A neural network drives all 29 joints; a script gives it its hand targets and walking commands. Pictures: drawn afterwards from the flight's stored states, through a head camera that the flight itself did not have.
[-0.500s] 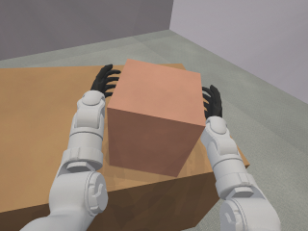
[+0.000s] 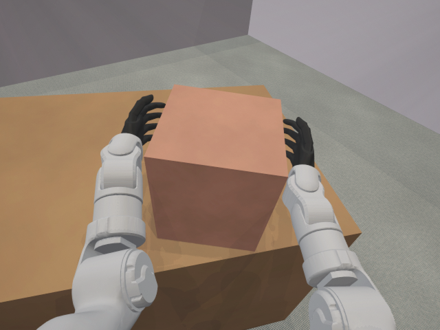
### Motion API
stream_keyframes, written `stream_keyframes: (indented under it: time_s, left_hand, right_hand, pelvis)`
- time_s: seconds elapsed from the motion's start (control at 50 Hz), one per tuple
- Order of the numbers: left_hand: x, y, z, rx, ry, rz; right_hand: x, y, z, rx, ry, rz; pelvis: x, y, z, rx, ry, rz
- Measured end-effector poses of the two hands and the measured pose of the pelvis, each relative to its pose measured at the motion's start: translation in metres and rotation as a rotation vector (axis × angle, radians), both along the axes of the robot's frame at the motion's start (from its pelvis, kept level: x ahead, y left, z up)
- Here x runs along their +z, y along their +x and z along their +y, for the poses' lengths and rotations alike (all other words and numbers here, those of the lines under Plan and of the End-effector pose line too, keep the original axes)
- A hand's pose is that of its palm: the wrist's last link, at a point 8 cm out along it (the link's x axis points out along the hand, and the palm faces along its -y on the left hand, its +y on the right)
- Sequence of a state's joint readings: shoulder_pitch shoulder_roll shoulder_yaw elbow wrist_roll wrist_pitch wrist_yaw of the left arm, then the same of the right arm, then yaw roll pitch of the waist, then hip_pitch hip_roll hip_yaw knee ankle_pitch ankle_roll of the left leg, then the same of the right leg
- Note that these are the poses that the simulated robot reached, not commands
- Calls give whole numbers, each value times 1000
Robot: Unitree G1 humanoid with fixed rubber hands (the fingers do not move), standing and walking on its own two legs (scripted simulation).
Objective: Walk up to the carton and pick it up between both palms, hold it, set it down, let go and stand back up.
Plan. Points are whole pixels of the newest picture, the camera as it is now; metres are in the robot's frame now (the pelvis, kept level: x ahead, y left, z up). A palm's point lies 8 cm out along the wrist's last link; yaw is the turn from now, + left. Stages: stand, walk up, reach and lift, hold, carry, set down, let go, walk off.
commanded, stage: set down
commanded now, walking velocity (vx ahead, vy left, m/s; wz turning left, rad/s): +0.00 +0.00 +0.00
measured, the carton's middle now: (216, 171) +0.41 -0.01 +0.07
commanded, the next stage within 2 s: none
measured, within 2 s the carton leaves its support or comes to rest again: neither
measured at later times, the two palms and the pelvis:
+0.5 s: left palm (133, 139) +0.43 +0.14 +0.15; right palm (296, 165) +0.37 -0.15 +0.13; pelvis +0.01 +0.00 +0.00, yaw -1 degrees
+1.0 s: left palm (133, 141) +0.43 +0.14 +0.14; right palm (297, 167) +0.37 -0.15 +0.13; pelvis +0.02 +0.00 +0.00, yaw -2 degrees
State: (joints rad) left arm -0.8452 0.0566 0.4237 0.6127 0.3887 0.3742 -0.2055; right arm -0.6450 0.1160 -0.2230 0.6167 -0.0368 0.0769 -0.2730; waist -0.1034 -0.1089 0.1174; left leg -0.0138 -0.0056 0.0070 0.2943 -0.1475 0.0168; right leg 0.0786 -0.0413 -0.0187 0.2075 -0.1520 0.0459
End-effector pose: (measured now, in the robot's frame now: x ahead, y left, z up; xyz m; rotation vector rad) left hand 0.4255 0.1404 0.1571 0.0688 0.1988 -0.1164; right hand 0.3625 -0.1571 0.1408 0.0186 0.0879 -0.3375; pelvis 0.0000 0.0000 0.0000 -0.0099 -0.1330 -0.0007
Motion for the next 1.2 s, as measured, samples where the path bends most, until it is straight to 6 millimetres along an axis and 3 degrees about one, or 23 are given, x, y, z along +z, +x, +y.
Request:
stream_keyframes:
  time_s: [0.32,1.2]
  left_hand:
    - [-9,5,3,-13,16,-5]
    - [-19,5,4,-7,-5,-47]
  right_hand:
    - [-10,4,5,14,-7,-64]
    - [-18,2,2,35,-56,-128]
  pelvis:
    - [0,13,3,-18,-4,-3]
    - [0,15,1,-38,2,-13]
